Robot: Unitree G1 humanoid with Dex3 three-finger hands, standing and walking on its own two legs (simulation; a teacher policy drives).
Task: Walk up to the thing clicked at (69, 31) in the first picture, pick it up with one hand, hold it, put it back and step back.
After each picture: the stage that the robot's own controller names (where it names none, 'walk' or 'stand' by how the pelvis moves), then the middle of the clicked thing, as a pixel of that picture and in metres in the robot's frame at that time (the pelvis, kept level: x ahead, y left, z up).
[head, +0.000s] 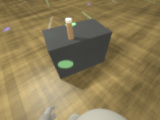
stand; (69, 29) +0.97 +0.31 +0.02
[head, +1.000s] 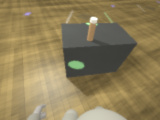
walk; (91, 30) +0.91 +0.04 +0.04
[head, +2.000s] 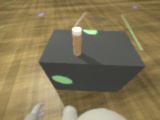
walk; (77, 42) +0.60 +0.16 +0.07
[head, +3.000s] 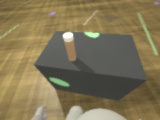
stand; (70, 48) +0.54 +0.21 +0.05
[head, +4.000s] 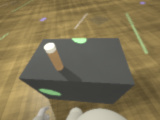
stand; (55, 58) +0.44 +0.31 +0.04
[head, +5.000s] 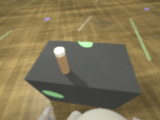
stand; (62, 61) +0.43 +0.26 +0.02
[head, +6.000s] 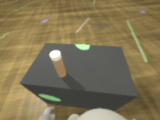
stand; (59, 65) +0.40 +0.27 +0.01
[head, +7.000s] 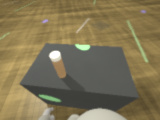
stand; (59, 66) +0.40 +0.27 +0.02
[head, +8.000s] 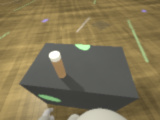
stand; (58, 66) +0.39 +0.28 +0.01
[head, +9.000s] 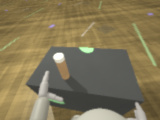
rise first; (62, 67) +0.39 +0.27 +0.02
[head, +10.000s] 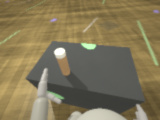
go down; (63, 63) +0.41 +0.27 +0.03
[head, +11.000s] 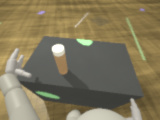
go down; (61, 61) +0.40 +0.24 +0.05
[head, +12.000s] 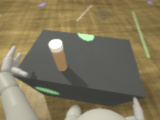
close in; (59, 57) +0.41 +0.24 +0.06
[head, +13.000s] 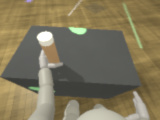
close; (51, 52) +0.42 +0.26 +0.09
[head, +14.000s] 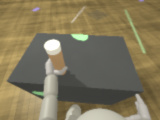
lift; (57, 60) +0.36 +0.22 +0.12
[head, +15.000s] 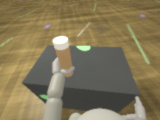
lift; (64, 59) +0.33 +0.18 +0.19
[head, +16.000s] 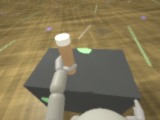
hold; (67, 56) +0.35 +0.17 +0.20
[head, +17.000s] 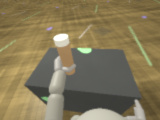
hold; (66, 57) +0.34 +0.17 +0.20
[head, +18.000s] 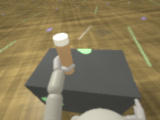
crouch; (65, 56) +0.34 +0.18 +0.21
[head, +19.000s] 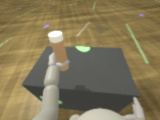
crouch; (60, 53) +0.38 +0.22 +0.19
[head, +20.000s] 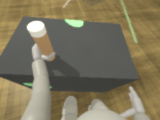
lower; (44, 45) +0.46 +0.27 +0.10
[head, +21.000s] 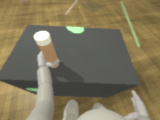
lower; (49, 52) +0.42 +0.26 +0.10
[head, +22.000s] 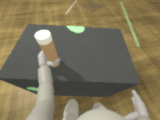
lower; (50, 51) +0.43 +0.25 +0.10
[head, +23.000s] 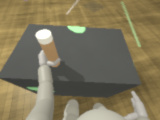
lower; (50, 51) +0.43 +0.26 +0.10
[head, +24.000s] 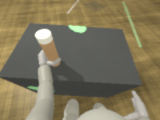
loosen; (50, 51) +0.43 +0.26 +0.10
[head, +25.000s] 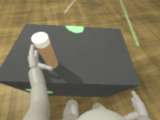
withdraw; (47, 53) +0.41 +0.26 +0.09
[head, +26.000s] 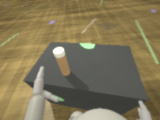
sink last; (62, 63) +0.40 +0.26 +0.06
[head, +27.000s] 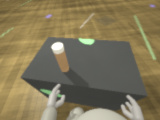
stand; (61, 59) +0.42 +0.26 +0.06
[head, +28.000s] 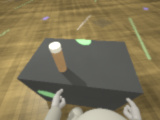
stand; (59, 59) +0.43 +0.26 +0.07
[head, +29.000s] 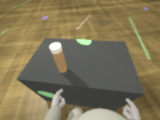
stand; (59, 59) +0.42 +0.25 +0.07
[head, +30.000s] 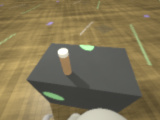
stand; (65, 63) +0.44 +0.24 +0.02
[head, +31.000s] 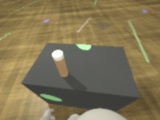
stand; (61, 65) +0.41 +0.26 +0.02
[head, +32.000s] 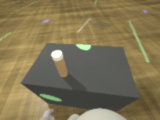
stand; (60, 65) +0.40 +0.26 +0.02
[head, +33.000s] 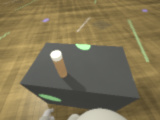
walk; (60, 65) +0.40 +0.27 +0.02
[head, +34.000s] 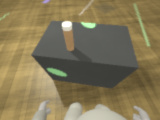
walk; (69, 38) +0.61 +0.24 +0.03
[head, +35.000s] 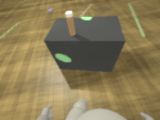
walk; (70, 24) +0.92 +0.32 +0.04
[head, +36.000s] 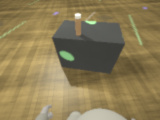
stand; (78, 25) +1.04 +0.24 +0.03
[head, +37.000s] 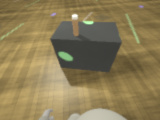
stand; (75, 26) +1.06 +0.25 +0.02
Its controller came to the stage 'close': yes
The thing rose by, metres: 0.23
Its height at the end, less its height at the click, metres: +0.00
